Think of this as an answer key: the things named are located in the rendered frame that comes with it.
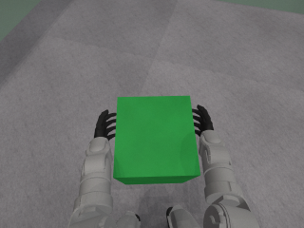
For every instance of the carton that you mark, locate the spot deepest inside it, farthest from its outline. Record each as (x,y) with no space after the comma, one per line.
(155,140)

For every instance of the right robot hand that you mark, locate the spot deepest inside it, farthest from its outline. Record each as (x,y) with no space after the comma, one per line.
(204,120)

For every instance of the left robot hand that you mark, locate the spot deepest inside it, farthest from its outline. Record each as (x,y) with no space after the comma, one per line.
(101,129)

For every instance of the robot right upper arm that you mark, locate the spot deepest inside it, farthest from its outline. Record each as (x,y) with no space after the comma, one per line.
(219,215)

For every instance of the left robot thigh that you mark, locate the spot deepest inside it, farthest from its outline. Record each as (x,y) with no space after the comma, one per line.
(127,221)

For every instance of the robot left shin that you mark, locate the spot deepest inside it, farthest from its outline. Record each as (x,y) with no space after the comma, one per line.
(129,213)

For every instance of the robot left upper arm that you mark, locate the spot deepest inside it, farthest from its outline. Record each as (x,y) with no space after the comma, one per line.
(101,221)

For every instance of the robot left forearm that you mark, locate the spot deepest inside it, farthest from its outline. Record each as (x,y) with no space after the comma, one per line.
(95,183)

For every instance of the robot right forearm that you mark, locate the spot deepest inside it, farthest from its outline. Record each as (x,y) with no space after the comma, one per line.
(220,181)

